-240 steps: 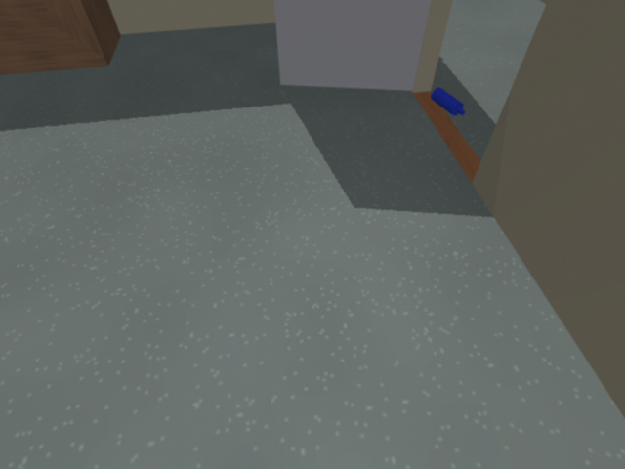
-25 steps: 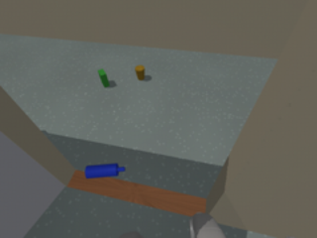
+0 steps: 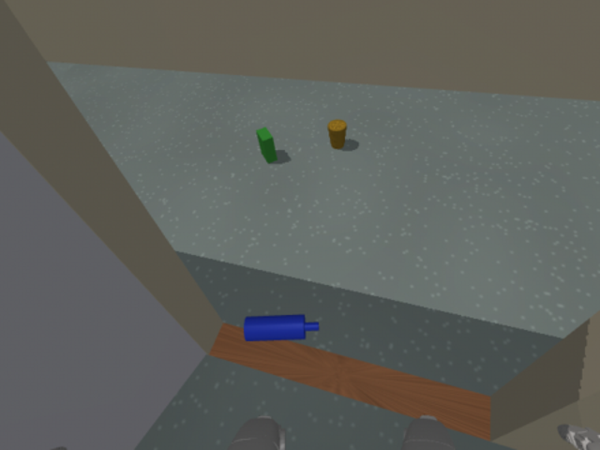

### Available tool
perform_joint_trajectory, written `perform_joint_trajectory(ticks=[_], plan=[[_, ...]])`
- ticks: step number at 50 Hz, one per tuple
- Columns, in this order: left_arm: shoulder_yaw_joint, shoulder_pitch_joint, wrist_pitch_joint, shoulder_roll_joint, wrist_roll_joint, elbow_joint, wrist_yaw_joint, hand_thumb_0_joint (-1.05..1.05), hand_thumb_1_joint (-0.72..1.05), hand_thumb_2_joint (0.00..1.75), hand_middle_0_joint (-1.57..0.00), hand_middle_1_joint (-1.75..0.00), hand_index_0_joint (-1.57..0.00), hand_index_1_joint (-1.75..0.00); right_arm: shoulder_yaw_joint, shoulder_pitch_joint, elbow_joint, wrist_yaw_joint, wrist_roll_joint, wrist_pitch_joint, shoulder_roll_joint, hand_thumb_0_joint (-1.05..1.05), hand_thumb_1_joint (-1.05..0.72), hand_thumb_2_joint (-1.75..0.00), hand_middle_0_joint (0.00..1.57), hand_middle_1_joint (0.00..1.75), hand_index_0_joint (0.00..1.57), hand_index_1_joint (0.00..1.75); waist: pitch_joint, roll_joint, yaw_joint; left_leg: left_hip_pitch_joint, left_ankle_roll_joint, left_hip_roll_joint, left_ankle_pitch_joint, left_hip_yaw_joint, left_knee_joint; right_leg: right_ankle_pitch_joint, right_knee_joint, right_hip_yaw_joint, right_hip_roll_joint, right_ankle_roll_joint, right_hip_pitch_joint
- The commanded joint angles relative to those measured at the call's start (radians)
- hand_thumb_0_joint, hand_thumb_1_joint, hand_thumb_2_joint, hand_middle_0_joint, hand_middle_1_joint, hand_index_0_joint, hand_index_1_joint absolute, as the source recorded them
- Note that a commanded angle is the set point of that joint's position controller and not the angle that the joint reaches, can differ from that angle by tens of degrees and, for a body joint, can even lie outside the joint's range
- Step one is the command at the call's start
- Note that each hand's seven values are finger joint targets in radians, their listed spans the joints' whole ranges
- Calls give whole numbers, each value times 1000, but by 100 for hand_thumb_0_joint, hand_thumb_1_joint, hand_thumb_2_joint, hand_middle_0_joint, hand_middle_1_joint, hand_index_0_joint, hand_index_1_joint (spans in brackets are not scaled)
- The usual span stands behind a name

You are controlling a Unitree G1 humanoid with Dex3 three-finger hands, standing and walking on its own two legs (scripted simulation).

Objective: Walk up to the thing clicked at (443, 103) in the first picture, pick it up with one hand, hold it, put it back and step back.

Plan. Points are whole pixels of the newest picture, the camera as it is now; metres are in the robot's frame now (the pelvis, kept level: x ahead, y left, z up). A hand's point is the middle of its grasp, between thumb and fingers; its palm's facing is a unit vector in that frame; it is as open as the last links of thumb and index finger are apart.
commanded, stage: walk up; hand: left
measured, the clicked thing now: (282, 327) +0.54 +0.17 -0.68
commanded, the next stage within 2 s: none
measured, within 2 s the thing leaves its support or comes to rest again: neither
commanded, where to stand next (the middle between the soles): +0.13 +0.07 m, yaw -4 degrees
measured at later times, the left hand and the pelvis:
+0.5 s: hand (86, 421) +0.17 +0.38 -0.12, palm faces -0.08 -0.93 -0.37, open 7.3 cm; pelvis +0.06 +0.13 +0.02, yaw -2 degrees
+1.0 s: hand (105, 401) +0.19 +0.34 -0.09, palm faces -0.11 -0.92 -0.37, open 7.3 cm; pelvis +0.06 +0.10 +0.05, yaw -4 degrees
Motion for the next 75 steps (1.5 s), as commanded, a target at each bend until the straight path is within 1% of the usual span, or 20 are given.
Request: perform_joint_trajectory(ticks=[1,2,3,6,11,15,16,18,20,22,23,24,28,36,38,40,42,44,47,75], plan=[[64,-52,20,184,-9,-44,31,0,90,90,-20,-30,-20,-30,-81,304,11,-28,-31,-23,-214,0,-90,-90,20,30,20,30,-65,142,-171,335,64,-35,-249,-69,-414,-316,276,-84,122,-70,-366],[50,-127,19,168,-29,-76,51,0,90,90,-20,-30,-20,-30,-89,189,-41,-33,-1,-30,-346,0,-90,-90,20,30,20,30,22,366,-160,137,164,174,-416,-552,-712,-338,414,-55,227,-38,-463],[42,-150,6,200,-24,-51,60,0,90,90,-20,-30,-20,-30,-83,55,-57,-44,6,-39,-342,0,-90,-90,20,30,20,30,103,227,-108,21,243,227,-435,-652,-755,-261,458,39,156,-55,-394],[58,33,-1,229,-55,65,34,0,90,90,-20,-30,-20,-30,-45,-12,-82,-65,-3,-51,-220,0,-90,-90,20,30,20,30,33,64,-25,130,227,115,-161,-323,-488,-133,359,-9,104,-32,-293],[40,-32,-5,132,-31,27,-23,0,90,90,-20,-30,-20,-30,-4,34,-28,-88,38,-96,-168,0,-90,-90,20,30,20,30,-30,-1,-17,143,255,176,418,-273,-393,-127,105,-20,134,-36,-31],[38,-37,5,118,-34,18,-35,0,90,90,-20,-30,-20,-30,40,20,5,-113,76,-128,-117,0,-90,-90,20,30,20,30,-129,-78,31,145,104,107,743,-118,-235,143,-260,26,149,-86,271],[51,-10,5,173,-29,18,-33,0,90,90,-20,-30,-20,-30,52,28,6,-117,87,-141,-90,0,-90,-90,20,30,20,30,-183,-143,47,81,29,50,756,-79,-128,342,-261,218,42,-146,386],[42,-107,14,192,-58,-5,-46,0,90,90,-20,-30,-20,-30,39,62,52,-136,78,-134,-100,0,-90,-90,20,30,20,30,-226,-140,-3,174,-25,-68,194,3,-103,528,-211,391,-164,-315,258],[16,-190,30,145,-53,-1,-56,0,90,90,-20,-30,-20,-30,38,60,96,-137,66,-139,-93,0,-90,-90,20,30,20,30,-162,-130,-38,243,23,-59,156,-30,-275,403,-201,251,-69,-203,139],[-8,-213,44,85,-51,1,-62,0,90,90,-20,-30,-20,-30,35,67,116,-137,50,-159,-134,0,-90,-90,20,30,20,30,-93,-135,-35,291,92,105,346,-267,-514,316,-48,112,92,-64,29],[-13,-208,52,66,-54,21,-61,0,90,90,-20,-30,-20,-30,32,32,115,-139,56,-167,-154,0,-90,-90,20,30,20,30,-62,-136,-24,344,105,197,574,-332,-530,55,-63,60,147,-28,-19],[-7,-218,59,87,-52,43,-57,0,90,90,-20,-30,-20,-30,32,38,134,-140,56,-171,-156,0,-90,-90,20,30,20,30,-59,-117,-34,377,92,223,776,-355,-509,-102,-54,93,148,-28,-22],[-16,-239,69,66,-63,71,-58,0,90,90,-20,-30,-20,-30,39,-13,172,-162,58,-169,-105,0,-90,-90,20,30,20,30,-89,-1,-30,518,-37,106,1057,-127,-482,6,-80,53,165,-34,-12],[-23,-323,73,45,-52,116,-62,0,90,90,-20,-30,-20,-30,39,-83,218,-155,52,-140,-86,0,-90,-90,20,30,20,30,-98,-2,-45,510,-11,81,862,-29,-538,105,-299,3,152,-22,147],[-22,-310,65,51,-46,138,-65,0,90,90,-20,-30,-20,-30,43,-126,218,-147,58,-138,-86,0,-90,-90,20,30,20,30,-119,-42,-22,426,-24,60,808,11,-521,297,-400,25,121,-30,296],[-10,-257,56,84,-43,171,-63,0,90,90,-20,-30,-20,-30,56,-159,215,-139,62,-139,-59,0,-90,-90,20,30,20,30,-177,-90,8,274,-51,2,636,40,-493,503,-356,115,39,-76,501],[-9,-260,57,103,-47,175,-65,0,90,90,-20,-30,-20,-30,61,-169,233,-135,57,-134,-45,0,-90,-90,20,30,20,30,-211,-150,10,318,-42,-27,376,36,-496,479,-375,191,-37,-125,458],[-23,-331,57,93,-40,170,-69,0,90,90,-20,-30,-20,-30,65,-173,257,-124,47,-133,-43,0,-90,-90,20,30,20,30,-167,-182,-20,364,8,-28,197,25,-598,363,-416,192,-23,-94,356],[-32,-362,56,64,-43,193,-75,0,90,90,-20,-30,-20,-30,72,-206,286,-112,40,-138,-51,0,-90,-90,20,30,20,30,-77,-167,-9,357,41,-8,211,17,-674,280,-462,132,45,-33,318],[-7,-313,41,54,-34,236,-75,0,90,90,-20,-30,-20,-30,69,-171,318,-111,42,-132,-35,0,-90,-90,20,30,20,30,-112,-131,-10,435,34,15,318,42,-694,348,-553,145,50,-24,365]])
